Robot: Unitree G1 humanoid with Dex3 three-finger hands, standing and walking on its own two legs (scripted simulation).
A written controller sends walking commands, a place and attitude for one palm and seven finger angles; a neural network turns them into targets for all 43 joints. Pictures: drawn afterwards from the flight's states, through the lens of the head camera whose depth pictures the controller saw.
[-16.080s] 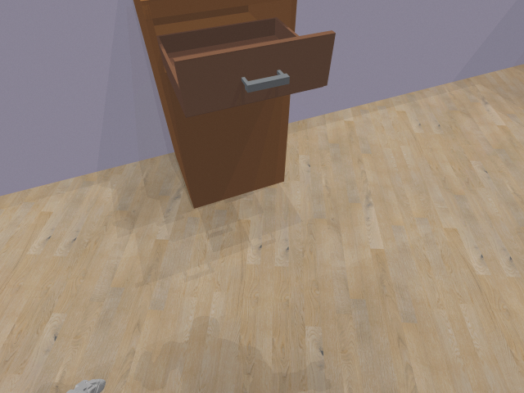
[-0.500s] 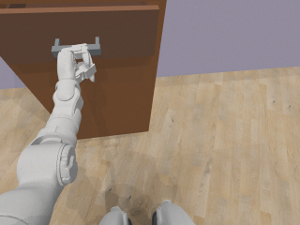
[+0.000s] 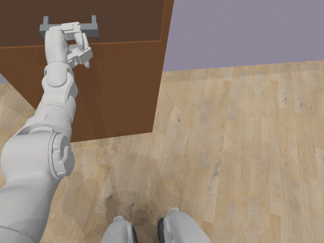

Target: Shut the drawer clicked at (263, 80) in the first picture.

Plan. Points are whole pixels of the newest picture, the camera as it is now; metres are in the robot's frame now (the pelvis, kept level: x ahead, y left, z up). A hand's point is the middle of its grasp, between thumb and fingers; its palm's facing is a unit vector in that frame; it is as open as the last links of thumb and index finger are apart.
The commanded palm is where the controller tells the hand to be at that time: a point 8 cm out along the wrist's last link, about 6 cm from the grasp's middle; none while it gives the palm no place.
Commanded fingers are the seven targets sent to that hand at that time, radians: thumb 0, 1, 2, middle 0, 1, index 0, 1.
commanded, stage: pull the fist back off the drawer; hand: left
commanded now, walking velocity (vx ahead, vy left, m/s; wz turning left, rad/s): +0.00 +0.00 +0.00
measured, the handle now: (70, 25) +0.63 +0.14 +0.10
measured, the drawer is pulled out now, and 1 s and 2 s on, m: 0.00 0.00 0.00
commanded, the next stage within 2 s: draw the hand back to the body in 0.78 s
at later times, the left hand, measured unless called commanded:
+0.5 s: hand (89, 50) +0.55 +0.10 +0.09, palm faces +0.04 -1.00 -0.02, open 2.9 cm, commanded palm +0.52 +0.14 +0.10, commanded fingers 0.00 0.90 0.90 -1.40 -1.60 -1.40 -1.60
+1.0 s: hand (83, 60) +0.51 +0.11 +0.10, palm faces +0.07 -1.00 -0.02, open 3.3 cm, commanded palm +0.45 +0.16 +0.11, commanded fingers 0.00 0.90 0.90 -1.40 -1.60 -1.40 -1.60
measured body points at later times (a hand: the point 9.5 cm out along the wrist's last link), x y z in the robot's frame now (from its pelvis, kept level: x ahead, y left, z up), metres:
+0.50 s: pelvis +0.00 +0.01 +0.00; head +0.13 +0.02 +0.43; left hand +0.55 +0.15 +0.10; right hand -0.05 -0.25 -0.10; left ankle +0.02 +0.08 -0.67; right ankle +0.02 -0.10 -0.67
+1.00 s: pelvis +0.04 -0.01 +0.02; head +0.13 -0.01 +0.46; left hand +0.50 +0.16 +0.10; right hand +0.08 -0.27 -0.10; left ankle +0.02 +0.08 -0.67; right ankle +0.02 -0.10 -0.67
